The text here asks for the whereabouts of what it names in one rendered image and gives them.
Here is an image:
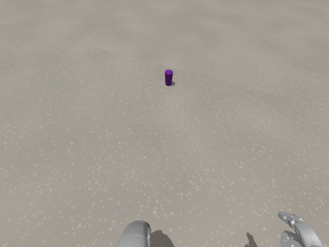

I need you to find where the cup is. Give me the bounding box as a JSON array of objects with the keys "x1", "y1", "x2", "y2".
[{"x1": 165, "y1": 70, "x2": 173, "y2": 86}]

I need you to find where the right robot hand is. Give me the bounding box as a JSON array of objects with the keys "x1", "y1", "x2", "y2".
[{"x1": 278, "y1": 211, "x2": 324, "y2": 247}]

